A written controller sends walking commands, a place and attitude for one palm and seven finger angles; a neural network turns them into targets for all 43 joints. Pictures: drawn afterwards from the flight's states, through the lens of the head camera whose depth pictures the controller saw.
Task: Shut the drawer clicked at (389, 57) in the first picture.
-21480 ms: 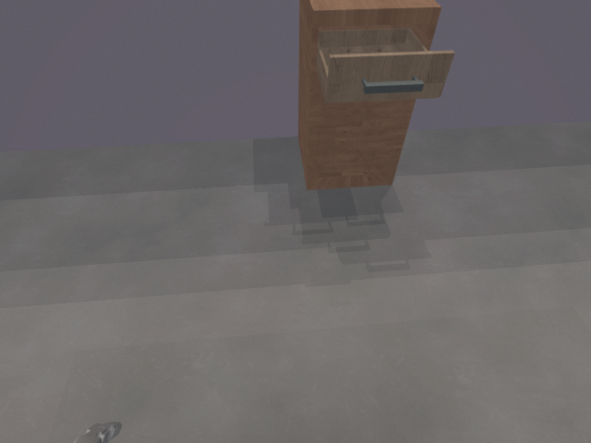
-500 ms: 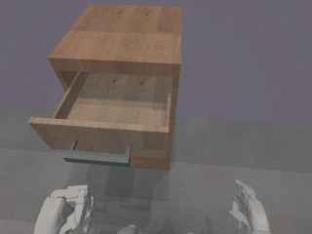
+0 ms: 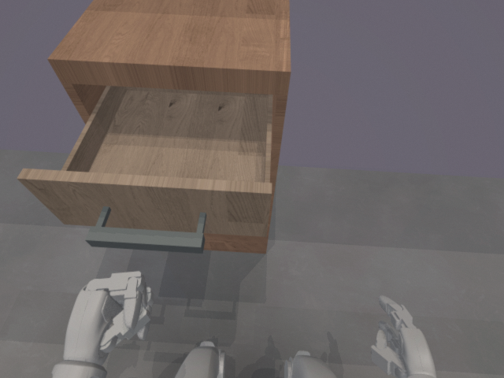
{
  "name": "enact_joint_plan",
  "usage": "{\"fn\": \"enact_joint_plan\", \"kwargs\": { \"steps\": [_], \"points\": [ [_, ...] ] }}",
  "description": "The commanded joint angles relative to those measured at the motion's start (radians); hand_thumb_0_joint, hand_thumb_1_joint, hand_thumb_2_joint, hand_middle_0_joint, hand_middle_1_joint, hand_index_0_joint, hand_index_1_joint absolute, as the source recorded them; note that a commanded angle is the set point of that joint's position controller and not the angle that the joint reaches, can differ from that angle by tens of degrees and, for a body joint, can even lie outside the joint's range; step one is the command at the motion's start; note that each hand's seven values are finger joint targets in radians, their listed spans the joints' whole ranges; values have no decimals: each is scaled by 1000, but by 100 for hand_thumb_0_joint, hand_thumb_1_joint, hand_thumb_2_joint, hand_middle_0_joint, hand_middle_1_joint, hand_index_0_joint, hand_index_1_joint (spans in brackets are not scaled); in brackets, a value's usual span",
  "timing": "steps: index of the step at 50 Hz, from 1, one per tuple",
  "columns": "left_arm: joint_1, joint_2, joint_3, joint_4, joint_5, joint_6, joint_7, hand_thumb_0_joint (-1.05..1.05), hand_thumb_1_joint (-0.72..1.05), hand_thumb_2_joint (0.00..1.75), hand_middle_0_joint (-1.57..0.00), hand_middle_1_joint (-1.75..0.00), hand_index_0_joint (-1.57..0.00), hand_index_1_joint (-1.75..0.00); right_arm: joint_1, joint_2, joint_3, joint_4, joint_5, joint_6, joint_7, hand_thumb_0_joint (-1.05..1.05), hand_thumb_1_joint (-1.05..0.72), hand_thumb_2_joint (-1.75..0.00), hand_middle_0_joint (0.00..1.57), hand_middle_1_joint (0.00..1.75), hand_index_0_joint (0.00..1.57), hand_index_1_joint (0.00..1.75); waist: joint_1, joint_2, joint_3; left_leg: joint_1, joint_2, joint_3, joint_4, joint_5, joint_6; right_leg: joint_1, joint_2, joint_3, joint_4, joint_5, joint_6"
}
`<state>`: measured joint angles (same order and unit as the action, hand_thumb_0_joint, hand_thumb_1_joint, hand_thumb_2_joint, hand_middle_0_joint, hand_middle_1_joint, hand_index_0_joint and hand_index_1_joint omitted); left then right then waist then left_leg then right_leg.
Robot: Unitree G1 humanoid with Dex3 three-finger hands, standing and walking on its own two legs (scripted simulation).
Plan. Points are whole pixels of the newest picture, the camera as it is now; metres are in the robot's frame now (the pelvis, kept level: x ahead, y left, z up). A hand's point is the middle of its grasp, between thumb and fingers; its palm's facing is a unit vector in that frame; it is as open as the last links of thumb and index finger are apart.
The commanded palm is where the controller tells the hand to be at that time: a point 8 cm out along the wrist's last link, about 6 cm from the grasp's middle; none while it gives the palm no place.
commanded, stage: bring the fist close to the handle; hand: left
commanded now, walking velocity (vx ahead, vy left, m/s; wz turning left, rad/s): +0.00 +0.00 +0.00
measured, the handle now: (150, 227) +0.35 +0.19 +0.01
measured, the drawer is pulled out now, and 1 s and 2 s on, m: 0.23 0.23 0.13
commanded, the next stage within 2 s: push the drawer shut in 0.76 s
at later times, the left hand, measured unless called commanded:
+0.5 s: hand (158, 289) +0.25 +0.15 +0.01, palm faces -0.07 -1.00 -0.01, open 3.3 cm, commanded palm +0.23 +0.21 +0.02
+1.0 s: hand (164, 288) +0.25 +0.14 +0.01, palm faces -0.05 -1.00 -0.03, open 3.2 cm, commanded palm +0.24 +0.20 +0.02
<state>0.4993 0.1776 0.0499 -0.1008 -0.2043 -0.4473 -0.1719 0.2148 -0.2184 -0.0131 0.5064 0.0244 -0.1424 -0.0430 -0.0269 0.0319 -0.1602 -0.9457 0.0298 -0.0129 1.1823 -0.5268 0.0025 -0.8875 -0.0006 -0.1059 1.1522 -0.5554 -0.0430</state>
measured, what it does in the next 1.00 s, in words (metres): stands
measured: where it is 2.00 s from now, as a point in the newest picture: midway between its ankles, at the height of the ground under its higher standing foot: outside the picture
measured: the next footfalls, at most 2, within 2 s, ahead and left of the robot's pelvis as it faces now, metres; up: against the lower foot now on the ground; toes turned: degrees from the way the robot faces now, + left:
none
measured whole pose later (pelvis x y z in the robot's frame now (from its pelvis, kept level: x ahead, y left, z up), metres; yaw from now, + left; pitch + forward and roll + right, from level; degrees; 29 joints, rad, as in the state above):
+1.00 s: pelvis +0.00 +0.02 -0.03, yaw +0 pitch +21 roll -3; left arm 0.30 0.17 -0.04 -0.03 -0.11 -0.43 -0.05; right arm 0.19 -0.23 0.02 0.46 0.00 -0.05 -0.01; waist -0.03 0.03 -0.18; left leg -1.11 0.02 -0.01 1.31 -0.57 0.03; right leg -1.04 -0.02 -0.10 1.26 -0.59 -0.02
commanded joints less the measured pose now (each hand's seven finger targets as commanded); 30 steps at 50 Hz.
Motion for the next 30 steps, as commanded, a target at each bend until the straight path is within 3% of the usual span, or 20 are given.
{"fn": "enact_joint_plan", "kwargs": {
  "steps": [1, 11, 12, 14, 17, 23, 26, 28, 30],
  "points": [
    [-38, 75, 30, -190, 0, -78, 10, 0, 90, 90, -140, -160, -140, -160, -57, -124, -45, -164, -6, -52, -3, 0, -90, -90, 20, 30, 20, 30, -6, -10, -215, 133, -22, -24, -124, 241, 29, 104, 5, 71, -155, 234, 18],
    [-177, 70, 7, -150, 27, -64, 58, 0, 90, 90, -140, -160, -140, -160, -45, -138, -35, -173, -16, -28, 8, 0, -90, -90, 20, 30, 20, 30, -14, 0, -244, 93, -19, -44, -94, 199, 26, 12, 12, 51, -96, 170, 10],
    [-160, 76, 21, -139, 29, -66, 62, 0, 90, 90, -140, -160, -140, -160, -42, -137, -37, -173, -17, -25, 10, 0, -90, -90, 20, 30, 20, 30, -1, 9, -263, 97, -19, -40, -90, 208, 23, 16, 11, 54, -91, 179, 9],
    [-185, 69, 10, -130, 31, -68, 64, 0, 90, 90, -140, -160, -140, -160, -38, -140, -36, -174, -18, -19, 14, 0, -90, -90, 20, 30, 20, 30, -11, -14, -281, 88, -20, -41, -75, 211, 24, 6, 12, 53, -80, 189, 12],
    [-249, 66, -2, -84, 45, -64, 68, 0, 90, 90, -140, -160, -140, -160, -40, -144, -32, -167, -20, -8, 18, 0, -90, -90, 20, 30, 20, 30, -18, 8, -256, 63, -20, -45, -64, 184, 22, -38, 13, 50, -64, 158, 9],
    [-191, 58, -23, -185, 35, -41, 75, 0, 90, 90, -140, -160, -140, -160, -31, -142, -35, -197, -16, 9, 26, 0, -90, -90, 20, 30, 20, 30, 14, 56, -378, 166, -14, -53, -91, 297, 16, 16, 10, 40, -56, 237, 4],
    [-203, 77, -7, -174, 42, -22, 93, 0, 90, 90, -140, -160, -140, -160, -30, -145, -33, -191, -16, 23, 22, 0, -90, -90, 20, 30, 20, 30, 2, 19, -348, 142, -13, -59, -88, 286, 17, 8, 14, 37, -57, 234, 7],
    [-194, 29, -53, -155, 52, -14, 101, 0, 90, 90, -140, -160, -140, -160, -27, -138, -31, -193, -17, 27, 25, 0, -90, -90, 20, 30, 20, 30, -14, 7, -306, 130, -13, -58, -88, 271, 17, -9, 12, 32, -61, 227, 11],
    [-178, 31, -43, -131, 56, -13, 108, 0, 90, 90, -140, -160, -140, -160, -30, -140, -31, -193, -16, 33, 26, 0, -90, -90, 20, 30, 20, 30, -13, -14, -275, 109, -13, -60, -92, 241, 14, -16, 15, 28, -63, 204, 10]
  ]
}}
